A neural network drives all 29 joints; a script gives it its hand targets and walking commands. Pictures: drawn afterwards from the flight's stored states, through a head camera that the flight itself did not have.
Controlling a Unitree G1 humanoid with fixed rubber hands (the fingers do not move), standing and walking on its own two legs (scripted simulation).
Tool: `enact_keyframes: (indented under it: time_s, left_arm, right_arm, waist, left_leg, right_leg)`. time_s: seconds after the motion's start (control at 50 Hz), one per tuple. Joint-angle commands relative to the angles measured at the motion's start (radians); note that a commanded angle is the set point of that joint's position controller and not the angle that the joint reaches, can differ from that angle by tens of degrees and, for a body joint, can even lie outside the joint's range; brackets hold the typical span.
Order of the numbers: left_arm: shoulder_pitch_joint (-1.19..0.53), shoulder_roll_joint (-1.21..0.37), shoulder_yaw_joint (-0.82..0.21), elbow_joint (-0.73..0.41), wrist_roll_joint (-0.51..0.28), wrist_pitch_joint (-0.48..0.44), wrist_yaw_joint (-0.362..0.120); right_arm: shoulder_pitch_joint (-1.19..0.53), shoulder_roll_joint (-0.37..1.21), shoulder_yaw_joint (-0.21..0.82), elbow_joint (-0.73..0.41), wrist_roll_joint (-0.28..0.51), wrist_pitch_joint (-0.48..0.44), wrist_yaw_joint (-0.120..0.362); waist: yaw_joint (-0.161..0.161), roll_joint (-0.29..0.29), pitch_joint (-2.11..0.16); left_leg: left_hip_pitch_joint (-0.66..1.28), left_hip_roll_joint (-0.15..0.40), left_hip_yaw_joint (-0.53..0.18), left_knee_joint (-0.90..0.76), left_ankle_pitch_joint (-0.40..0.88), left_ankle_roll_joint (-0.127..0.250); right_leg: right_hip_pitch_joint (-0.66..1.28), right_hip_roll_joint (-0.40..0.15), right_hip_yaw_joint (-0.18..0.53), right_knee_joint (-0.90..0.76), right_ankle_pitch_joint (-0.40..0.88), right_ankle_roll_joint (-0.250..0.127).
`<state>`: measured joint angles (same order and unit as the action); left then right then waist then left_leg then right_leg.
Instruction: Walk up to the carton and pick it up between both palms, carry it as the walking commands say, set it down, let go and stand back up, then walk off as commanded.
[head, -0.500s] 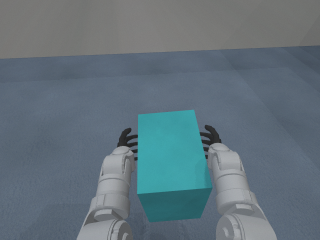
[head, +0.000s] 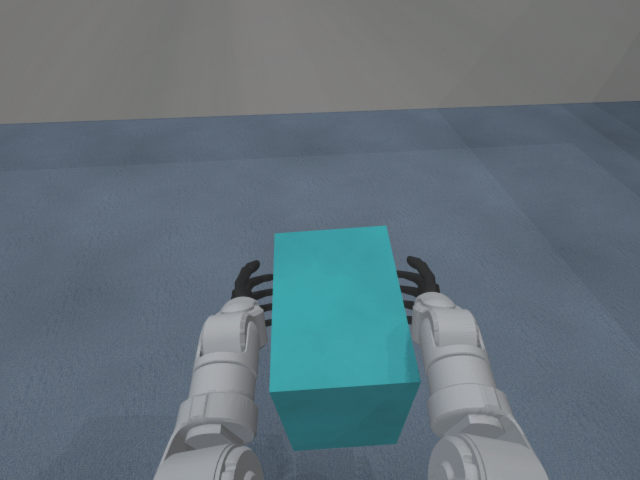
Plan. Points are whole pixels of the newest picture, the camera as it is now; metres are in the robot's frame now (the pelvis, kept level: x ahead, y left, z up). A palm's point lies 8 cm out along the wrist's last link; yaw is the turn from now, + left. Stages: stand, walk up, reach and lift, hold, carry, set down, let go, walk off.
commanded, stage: reach and lift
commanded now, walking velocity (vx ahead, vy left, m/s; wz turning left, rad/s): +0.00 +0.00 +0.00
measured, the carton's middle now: (337, 343) +0.31 +0.01 -0.01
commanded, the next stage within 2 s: hold in 0.28 s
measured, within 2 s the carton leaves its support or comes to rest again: neither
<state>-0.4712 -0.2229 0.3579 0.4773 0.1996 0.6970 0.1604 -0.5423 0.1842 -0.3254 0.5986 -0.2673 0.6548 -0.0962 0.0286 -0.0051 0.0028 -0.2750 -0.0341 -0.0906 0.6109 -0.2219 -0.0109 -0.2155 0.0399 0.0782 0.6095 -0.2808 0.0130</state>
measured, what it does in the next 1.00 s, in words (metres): stands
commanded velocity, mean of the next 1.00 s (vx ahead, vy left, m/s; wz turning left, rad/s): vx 0.00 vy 0.00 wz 0.00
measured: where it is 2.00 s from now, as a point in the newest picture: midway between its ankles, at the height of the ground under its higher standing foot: outside the picture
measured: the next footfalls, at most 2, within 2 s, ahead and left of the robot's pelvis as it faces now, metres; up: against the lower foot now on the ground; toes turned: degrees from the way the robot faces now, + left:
left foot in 1.70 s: -0.07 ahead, +0.10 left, +0.00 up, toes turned -7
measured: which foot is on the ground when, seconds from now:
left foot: down 0.00-1.00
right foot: down 0.00-1.00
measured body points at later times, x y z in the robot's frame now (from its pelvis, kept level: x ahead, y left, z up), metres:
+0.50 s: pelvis +0.00 +0.00 +0.00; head -0.05 +0.01 +0.45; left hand +0.32 +0.14 +0.04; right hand +0.33 -0.11 +0.04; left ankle +0.08 +0.12 -0.72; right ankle +0.04 -0.13 -0.72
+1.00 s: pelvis +0.00 +0.00 +0.00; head -0.06 +0.01 +0.45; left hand +0.31 +0.13 +0.05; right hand +0.32 -0.11 +0.05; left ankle +0.08 +0.12 -0.72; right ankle +0.04 -0.13 -0.72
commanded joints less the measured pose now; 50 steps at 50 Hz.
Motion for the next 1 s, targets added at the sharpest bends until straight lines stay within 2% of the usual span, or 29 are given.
enact_keyframes:
  time_s: [0.0, 0.06, 0.1, 0.12, 0.14, 0.16, 0.2, 0.22, 0.24, 0.3, 0.32, 0.42, 0.44, 0.46, 0.52, 0.56, 0.58, 0.6, 0.66, 0.7, 0.74, 0.8, 0.82, 0.84, 0.86, 0.9, 0.92, 0.96, 0.98]
  left_arm:
    - [-0.734, -1.119, -0.642, 0.049, -0.197, 0.003, -0.308]
    - [-0.773, -1.105, -0.669, -0.037, -0.211, -0.013, -0.308]
    - [-0.703, -1.139, -0.679, 0.003, -0.218, 0.007, -0.310]
    - [-0.773, -1.157, -0.721, -0.045, -0.249, -0.006, -0.317]
    - [-0.663, -1.175, -0.709, 0.004, -0.213, 0.004, -0.317]
    - [-0.733, -1.155, -0.731, -0.036, -0.239, 0.000, -0.316]
    - [-0.735, -1.142, -0.729, -0.058, -0.235, -0.001, -0.315]
    - [-0.692, -1.120, -0.670, 0.022, -0.197, 0.011, -0.316]
    - [-0.671, -1.115, -0.675, 0.019, -0.185, 0.024, -0.310]
    - [-0.657, -1.142, -0.704, 0.001, -0.218, 0.013, -0.319]
    - [-0.635, -1.122, -0.706, -0.024, -0.213, 0.023, -0.316]
    - [-0.593, -1.124, -0.707, -0.016, -0.214, 0.018, -0.327]
    - [-0.562, -1.166, -0.737, -0.028, -0.228, 0.017, -0.324]
    - [-0.524, -1.146, -0.692, 0.006, -0.200, 0.024, -0.317]
    - [-0.577, -1.140, -0.738, -0.055, -0.228, 0.018, -0.326]
    - [-0.582, -1.102, -0.687, -0.040, -0.213, 0.016, -0.327]
    - [-0.605, -1.138, -0.727, -0.051, -0.234, 0.011, -0.329]
    - [-0.547, -1.162, -0.749, -0.041, -0.236, 0.019, -0.328]
    - [-0.531, -1.151, -0.724, -0.020, -0.215, 0.030, -0.330]
    - [-0.574, -1.108, -0.729, -0.047, -0.230, 0.024, -0.334]
    - [-0.556, -1.136, -0.714, -0.015, -0.229, 0.035, -0.335]
    - [-0.572, -1.128, -0.721, -0.017, -0.227, 0.036, -0.333]
    - [-0.573, -1.154, -0.726, -0.026, -0.235, 0.036, -0.333]
    - [-0.517, -1.132, -0.699, 0.004, -0.216, 0.034, -0.332]
    - [-0.612, -1.127, -0.719, -0.046, -0.236, 0.026, -0.336]
    - [-0.556, -1.120, -0.692, 0.008, -0.218, 0.030, -0.341]
    - [-0.576, -1.143, -0.701, -0.012, -0.244, 0.024, -0.342]
    - [-0.610, -1.122, -0.720, -0.035, -0.228, 0.025, -0.341]
    - [-0.544, -1.120, -0.677, 0.014, -0.210, 0.029, -0.335]
  right_arm:
    - [-0.567, 1.112, 0.407, 0.009, 0.192, -0.009, 0.245]
    - [-0.605, 1.129, 0.431, -0.011, 0.226, -0.014, 0.261]
    - [-0.509, 1.114, 0.404, 0.007, 0.210, 0.000, 0.255]
    - [-0.566, 1.131, 0.444, -0.054, 0.219, -0.015, 0.253]
    - [-0.597, 1.111, 0.459, -0.122, 0.235, -0.028, 0.247]
    - [-0.591, 1.133, 0.467, -0.085, 0.241, -0.014, 0.252]
    - [-0.539, 1.089, 0.411, -0.048, 0.203, -0.014, 0.247]
    - [-0.532, 1.100, 0.420, -0.030, 0.210, 0.002, 0.249]
    - [-0.490, 1.099, 0.401, 0.004, 0.205, 0.011, 0.256]
    - [-0.523, 1.116, 0.441, -0.077, 0.222, 0.000, 0.256]
    - [-0.477, 1.115, 0.446, -0.058, 0.228, 0.008, 0.257]
    - [-0.513, 1.094, 0.460, -0.123, 0.226, 0.006, 0.252]
    - [-0.542, 1.106, 0.528, -0.221, 0.260, -0.006, 0.257]
    - [-0.496, 1.091, 0.483, -0.149, 0.222, 0.008, 0.251]
    - [-0.499, 1.113, 0.526, -0.184, 0.256, 0.006, 0.253]
    - [-0.489, 1.102, 0.510, -0.135, 0.239, 0.026, 0.252]
    - [-0.482, 1.088, 0.494, -0.138, 0.225, 0.015, 0.257]
    - [-0.462, 1.089, 0.542, -0.189, 0.247, 0.013, 0.254]
    - [-0.487, 1.086, 0.511, -0.167, 0.233, 0.023, 0.250]
    - [-0.481, 1.104, 0.531, -0.170, 0.250, 0.027, 0.254]
    - [-0.485, 1.094, 0.516, -0.162, 0.241, 0.027, 0.252]
    - [-0.473, 1.093, 0.523, -0.150, 0.240, 0.037, 0.257]
    - [-0.553, 1.100, 0.553, -0.230, 0.276, 0.021, 0.258]
    - [-0.546, 1.086, 0.530, -0.188, 0.254, 0.026, 0.257]
    - [-0.508, 1.098, 0.520, -0.172, 0.243, 0.029, 0.253]
    - [-0.575, 1.119, 0.554, -0.203, 0.270, 0.023, 0.252]
    - [-0.564, 1.099, 0.543, -0.224, 0.261, 0.023, 0.249]
    - [-0.485, 1.091, 0.488, -0.136, 0.223, 0.032, 0.251]
    - [-0.485, 1.079, 0.492, -0.150, 0.215, 0.032, 0.249]
  waist:
    - [-0.088, 0.019, -0.294]
    - [-0.082, 0.040, -0.334]
    - [-0.110, 0.047, -0.335]
    - [-0.107, 0.012, -0.414]
    - [-0.094, 0.065, -0.394]
    - [-0.101, 0.018, -0.400]
    - [-0.123, 0.051, -0.363]
    - [-0.086, 0.051, -0.309]
    - [-0.090, 0.076, -0.279]
    - [-0.095, 0.006, -0.384]
    - [-0.091, 0.065, -0.321]
    - [-0.084, 0.007, -0.342]
    - [-0.081, 0.035, -0.427]
    - [-0.077, 0.034, -0.356]
    - [-0.076, 0.062, -0.402]
    - [-0.071, -0.008, -0.285]
    - [-0.096, 0.043, -0.351]
    - [-0.094, 0.021, -0.397]
    - [-0.096, 0.069, -0.322]
    - [-0.070, 0.006, -0.334]
    - [-0.090, 0.009, -0.309]
    - [-0.082, 0.023, -0.301]
    - [-0.070, 0.063, -0.338]
    - [-0.070, 0.004, -0.319]
    - [-0.081, 0.027, -0.350]
    - [-0.045, 0.045, -0.377]
    - [-0.073, 0.007, -0.376]
    - [-0.093, 0.050, -0.317]
    - [-0.078, 0.028, -0.282]
  left_leg:
    - [0.256, -0.035, 0.021, -0.159, -0.048, -0.010]
    - [0.262, -0.035, 0.024, -0.155, -0.095, -0.011]
    - [0.260, -0.027, 0.025, -0.168, -0.059, -0.016]
    - [0.283, -0.032, 0.016, -0.151, 0.002, -0.014]
    - [0.291, -0.035, 0.021, -0.153, 0.026, -0.021]
    - [0.296, -0.034, 0.015, -0.151, 0.009, -0.018]
    - [0.285, -0.021, -0.001, -0.160, -0.013, -0.026]
    - [0.225, -0.033, 0.016, -0.161, -0.044, -0.011]
    - [0.248, -0.026, 0.014, -0.169, -0.032, -0.016]
    - [0.296, -0.017, 0.011, -0.163, -0.011, -0.012]
    - [0.269, -0.038, 0.031, -0.163, 0.003, -0.017]
    - [0.250, -0.030, 0.027, -0.143, 0.051, -0.006]
    - [0.283, -0.037, 0.027, -0.148, 0.063, -0.009]
    - [0.264, -0.030, 0.025, -0.157, 0.039, -0.014]
    - [0.284, -0.038, 0.027, -0.147, 0.051, -0.009]
    - [0.234, -0.032, 0.017, -0.154, -0.015, 0.003]
    - [0.271, -0.025, 0.013, -0.157, -0.055, -0.011]
    - [0.307, -0.029, 0.012, -0.159, 0.020, -0.011]
    - [0.256, -0.036, 0.018, -0.167, -0.003, -0.015]
    - [0.234, -0.034, 0.020, -0.167, -0.020, -0.001]
    - [0.274, -0.029, 0.010, -0.161, -0.022, -0.006]
    - [0.237, -0.031, 0.008, -0.169, -0.052, -0.005]
    - [0.253, -0.039, 0.016, -0.164, -0.077, -0.007]
    - [0.260, -0.038, 0.027, -0.165, -0.053, -0.011]
    - [0.249, -0.040, 0.032, -0.157, -0.033, -0.011]
    - [0.231, -0.038, 0.036, -0.155, -0.026, -0.001]
    - [0.279, -0.024, 0.013, -0.152, -0.060, 0.000]
    - [0.253, -0.029, 0.020, -0.156, -0.049, -0.009]
    - [0.239, -0.028, 0.020, -0.167, -0.090, -0.005]
  right_leg:
    - [-0.018, 0.019, 0.037, -0.186, -0.022, -0.035]
    - [-0.008, 0.024, 0.028, -0.169, -0.055, -0.030]
    - [0.021, 0.027, 0.024, -0.172, 0.008, -0.035]
    - [0.029, 0.031, 0.033, -0.159, 0.054, -0.033]
    - [0.031, 0.017, 0.034, -0.167, 0.084, -0.033]
    - [0.025, 0.029, 0.029, -0.163, 0.060, -0.029]
    - [0.001, 0.026, 0.040, -0.164, 0.044, -0.043]
    - [0.025, 0.028, 0.032, -0.168, 0.018, -0.034]
    - [-0.011, 0.023, 0.034, -0.174, 0.024, -0.042]
    - [0.033, 0.028, 0.033, -0.171, 0.047, -0.032]
    - [0.007, 0.027, 0.030, -0.176, 0.061, -0.035]
    - [0.008, 0.028, 0.036, -0.166, 0.090, -0.027]
    - [0.079, 0.032, 0.032, -0.155, 0.121, -0.025]
    - [0.034, 0.024, 0.035, -0.158, 0.101, -0.030]
    - [0.037, 0.023, 0.043, -0.172, 0.088, -0.033]
    - [-0.013, 0.025, 0.029, -0.172, 0.019, -0.028]
    - [-0.001, 0.032, 0.040, -0.172, -0.007, -0.037]
    - [0.043, 0.037, 0.026, -0.169, 0.076, -0.032]
    - [0.025, 0.028, 0.039, -0.183, 0.044, -0.038]
    - [0.030, 0.030, 0.032, -0.188, 0.015, -0.027]
    - [-0.009, 0.027, 0.035, -0.193, -0.003, -0.033]
    - [0.009, 0.032, 0.033, -0.185, -0.010, -0.035]
    - [0.020, 0.023, 0.049, -0.182, -0.037, -0.037]
    - [0.006, 0.020, 0.032, -0.195, -0.029, -0.028]
    - [0.036, 0.031, 0.029, -0.190, 0.001, -0.029]
    - [0.055, 0.019, 0.046, -0.185, 0.007, -0.025]
    - [0.001, 0.024, 0.048, -0.181, -0.038, -0.034]
    - [-0.008, 0.027, 0.042, -0.186, -0.009, -0.038]
    - [-0.001, 0.027, 0.036, -0.188, -0.046, -0.036]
